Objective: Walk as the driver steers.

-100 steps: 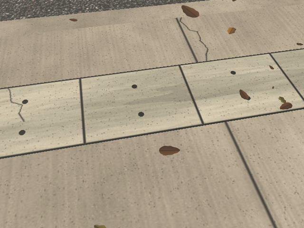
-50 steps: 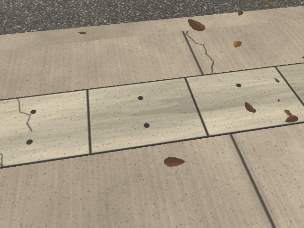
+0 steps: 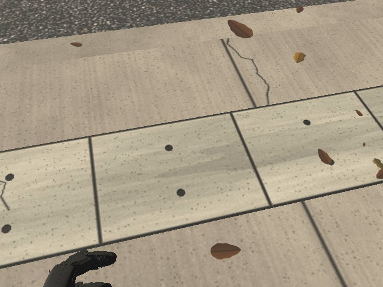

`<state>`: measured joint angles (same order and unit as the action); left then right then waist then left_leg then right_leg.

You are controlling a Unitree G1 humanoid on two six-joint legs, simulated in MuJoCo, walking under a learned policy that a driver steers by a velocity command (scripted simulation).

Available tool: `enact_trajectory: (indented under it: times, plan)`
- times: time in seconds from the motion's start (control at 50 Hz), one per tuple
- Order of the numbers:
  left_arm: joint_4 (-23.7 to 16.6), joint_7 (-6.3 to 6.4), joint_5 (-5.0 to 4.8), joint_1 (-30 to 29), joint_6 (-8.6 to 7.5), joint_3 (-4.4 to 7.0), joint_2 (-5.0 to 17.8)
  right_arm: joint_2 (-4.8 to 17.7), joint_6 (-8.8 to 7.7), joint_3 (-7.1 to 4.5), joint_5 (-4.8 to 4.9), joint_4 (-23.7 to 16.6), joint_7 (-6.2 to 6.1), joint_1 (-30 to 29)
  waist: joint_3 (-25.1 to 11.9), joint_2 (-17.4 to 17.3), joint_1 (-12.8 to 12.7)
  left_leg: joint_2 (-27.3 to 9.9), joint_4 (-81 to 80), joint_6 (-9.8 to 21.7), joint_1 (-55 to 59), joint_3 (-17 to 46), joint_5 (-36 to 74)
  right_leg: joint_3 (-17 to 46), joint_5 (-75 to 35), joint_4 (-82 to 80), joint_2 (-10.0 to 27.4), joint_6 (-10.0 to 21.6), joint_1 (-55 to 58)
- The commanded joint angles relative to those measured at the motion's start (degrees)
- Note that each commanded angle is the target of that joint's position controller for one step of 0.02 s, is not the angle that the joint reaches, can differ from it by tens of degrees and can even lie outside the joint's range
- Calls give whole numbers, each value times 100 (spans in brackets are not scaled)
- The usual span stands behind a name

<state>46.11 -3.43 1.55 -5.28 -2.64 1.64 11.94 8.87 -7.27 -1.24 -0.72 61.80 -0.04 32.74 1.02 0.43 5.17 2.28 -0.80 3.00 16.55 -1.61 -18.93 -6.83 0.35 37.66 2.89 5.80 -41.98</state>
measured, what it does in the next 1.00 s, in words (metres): walks ahead, turning left: right foot, then left foot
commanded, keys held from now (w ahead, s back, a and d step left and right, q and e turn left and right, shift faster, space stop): w+shift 0.48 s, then w+q+shift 0.52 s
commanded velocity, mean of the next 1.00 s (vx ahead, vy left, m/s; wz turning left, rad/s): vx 0.98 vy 0.00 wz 0.31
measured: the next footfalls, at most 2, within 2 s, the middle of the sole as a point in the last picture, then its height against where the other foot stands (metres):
right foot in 0.08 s outside the picture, level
left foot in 0.54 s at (163, 210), level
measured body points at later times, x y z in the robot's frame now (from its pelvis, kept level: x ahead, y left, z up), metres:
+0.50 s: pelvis +0.47 -0.02 -0.01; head +0.51 -0.02 +0.44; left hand +0.36 +0.22 -0.14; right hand +0.73 -0.21 -0.08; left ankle +0.70 +0.08 -0.69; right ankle +0.23 -0.09 -0.72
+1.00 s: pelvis +0.98 +0.00 -0.01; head +1.01 +0.01 +0.44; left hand +1.19 +0.27 -0.06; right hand +0.99 -0.30 -0.13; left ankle +0.72 +0.05 -0.69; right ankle +1.15 -0.09 -0.73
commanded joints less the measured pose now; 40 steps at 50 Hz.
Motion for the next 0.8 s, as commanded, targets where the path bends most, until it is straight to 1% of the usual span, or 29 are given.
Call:
enact_trajectory:
  times: [0.02, 0.04, 0.06, 0.08, 0.1, 0.12, 0.14, 0.16, 0.18, 0.2, 0.24, 0.32, 0.36, 0.38, 0.44, 0.48, 0.5, 0.52, 0.54, 0.56, 0.58, 0.6, 0.62, 0.64, 0.66, 0.68, 0.72, 0.76, 0.8]
  plan:
    - [-370, 131, -20, 13, -91, 101, 486, 1165, -39, -197, -42, -189, -68, -58, 177, -811, -672, -1465, 1338, 552, -690, -51, 7427, -406, 511, -218, -692, 339, 1519]
    - [-160, 204, -27, 906, -109, 192, 709, 1341, 30, -248, -103, -169, -119, -112, -326, -977, -1100, -1547, 2447, 512, -693, -71, 8023, -290, 883, -199, -844, 447, 2411]
    - [206, 287, -34, 2138, -121, 311, 926, 1489, 112, -301, -113, -192, -154, -294, -900, -966, -1678, -1497, 3934, 465, -1034, -158, 7743, -206, 983, -551, -869, 532, 3675]
    - [477, 371, 63, 3202, -134, 459, 1294, 1289, 128, -278, -129, -303, -138, -413, -1454, -736, -2048, -1236, 5774, 470, -2325, -138, 5997, 660, 1986, -523, -95, 679, 5277]
    - [557, 363, 266, 3394, -158, 573, 1719, 221, 81, -74, 88, -550, 56, 56, -1998, 929, -1329, -165, 8088, 300, -4792, 112, 361, 3845, 4285, -1161, 1662, 1278, 6831]
    - [601, 247, 94, 3171, -146, 555, 1463, 796, -34, -202, 177, -674, 67, -306, -2107, 798, -1332, 57, 8734, 493, -5531, 899, -325, 5655, 4812, -2348, 1773, 1274, 6647]
    - [617, 225, 88, 2532, -200, 493, 1167, 948, -44, -247, 186, -932, 21, -1027, -947, 510, -1084, -340, 8669, 555, -5977, 772, 323, 4565, 4081, -2437, 1570, 1108, 5762]
    - [648, 203, 71, 2324, -267, 405, 776, 899, -49, -216, 116, -996, 29, -1292, -516, -146, -955, -566, 8355, 564, -5795, 707, 606, 3777, 3172, -2515, 1430, 1038, 4879]
    - [712, 225, 98, 2197, -317, 339, 555, 747, 0, -194, 36, -1007, 63, -1375, -210, -324, -710, -725, 8073, 534, -5517, 732, 643, 3211, 2696, -2629, 1199, 889, 4143]
    - [828, 253, 85, 2202, -353, 247, 343, 590, 94, -162, -83, -1055, 128, -1287, -55, -242, -426, -833, 7832, 461, -5232, 753, 640, 2760, 2517, -2755, 959, 736, 3541]
    - [976, 288, -23, 2401, -452, 199, 321, 390, 253, -102, -168, -1181, 238, -1440, 281, 7, -246, -1030, 7443, 280, -5332, 662, 553, 2316, 2411, -3083, 805, 709, 3041]
    - [1004, 252, -97, 2838, -556, 180, 525, 578, 309, -24, -205, -1809, 312, -2914, 939, 5, -450, -1143, 5911, 49, -5964, 35, 1585, 1308, 926, -3642, 359, 664, 2730]
    - [997, 238, -174, 2988, -606, 148, 502, 512, 255, 56, -137, -1994, 374, -3423, 997, -57, -566, -928, 4518, 70, -5116, -343, 2469, 834, -288, -3784, 113, 494, 2461]
    - [1055, 257, -220, 3207, -636, 151, 600, 463, 242, 93, -92, -2065, 399, -3649, 977, -9, -669, -788, 4113, 138, -4725, -517, 2826, 805, -947, -3998, 222, 460, 2560]
    - [1160, 317, -202, 3504, -623, 157, 894, 665, 242, 78, -48, -2147, 328, -3846, 757, 183, -698, -415, 3337, 352, -4648, -707, 2988, 536, -3455, -3697, 442, 273, 4155]
    - [1148, 402, -75, 3502, -526, 206, 1194, 954, 243, -28, -79, -2068, 236, -3438, 150, 558, -419, 21, 3217, 466, -4132, -763, 2229, 477, -5416, -2707, 635, 169, 5049]
    - [1147, 463, 32, 3403, -437, 256, 1365, 1169, 251, -116, -62, -1874, 177, -2682, -310, 743, -6, 192, 3229, 565, -3501, -703, 1824, 378, -5957, -1764, 756, 137, 5266]
    - [1122, 523, 110, 3244, -332, 303, 1449, 1379, 274, -226, -46, -1507, 98, -1577, -865, 791, 487, 306, 3237, 677, -2537, -705, 1453, 229, -6014, -407, 800, 116, 5188]
    - [1066, 543, 137, 3031, -270, 323, 1421, 1598, 319, -351, -90, -1184, 15, -499, -1256, 686, 1015, 71, 3138, 846, -1387, -511, 1060, 74, -5148, 1327, 611, 97, 4490]
    - [847, 451, 84, 3090, -321, 198, 757, 2019, 363, -503, -185, -1075, -47, -13, -1591, -351, 780, -1083, 3393, 1223, -5, 1196, -313, 117, -1356, 3677, -6, 23, 2586]
    - [615, 283, -193, 3640, -484, 110, 398, 2154, 391, -570, -178, -1028, 61, -360, -2190, -1921, 23, -2111, 2091, 2086, 1038, 4752, -979, 820, 2485, 5203, -847, -178, 551]
    - [428, 335, -148, 2900, -548, 131, 723, 1769, 372, -548, -134, -1098, 139, -906, -1466, -861, 43, -1860, 1645, 1919, 610, 4591, -878, 1188, 1846, 5117, -368, -20, -138]
    - [250, 339, -87, 2346, -605, 113, 774, 1422, 329, -480, -80, -1049, 159, -1111, -810, -143, -35, -1700, 1567, 1750, -258, 3822, -354, 1201, 1458, 4665, -110, -3, -152]
    - [163, 332, 0, 2111, -610, 72, 657, 1208, 307, -439, -89, -983, 146, -1225, -386, 299, -253, -1461, 1448, 1587, -1106, 3291, 128, 1170, 1371, 4161, 98, -48, 106]
    - [24, 303, 125, 1950, -536, 45, 557, 1064, 289, -378, -64, -931, 91, -1254, -109, 363, -470, -1165, 1352, 1466, -1837, 2873, 463, 1175, 1412, 3853, 202, -156, 385]
    - [-75, 256, 214, 1991, -431, 13, 474, 1030, 261, -342, -46, -882, 47, -1268, -4, 169, -688, -1040, 1261, 1494, -2313, 2696, 550, 1162, 1536, 3569, 262, -301, 568]
    - [-314, 204, 286, 1692, -281, -17, 476, 1137, 160, -349, 75, -873, 18, -1140, 271, 46, -772, -886, 1038, 1569, -2897, 2485, 557, 1044, 1779, 2961, 400, -574, 487]
    - [-732, 158, 232, 833, -245, -78, 542, 1304, 101, -382, 68, -977, 25, -1071, 652, 0, -629, -687, 641, 1558, -3586, 2232, 857, 752, 1158, 1826, 396, -791, 584]
    - [-989, 100, 138, 199, -267, -156, 492, 1405, 75, -444, 56, -1066, 68, -996, 763, -140, -439, -391, 559, 1313, -3977, 1931, 1527, 589, 76, 529, 220, -855, 1248]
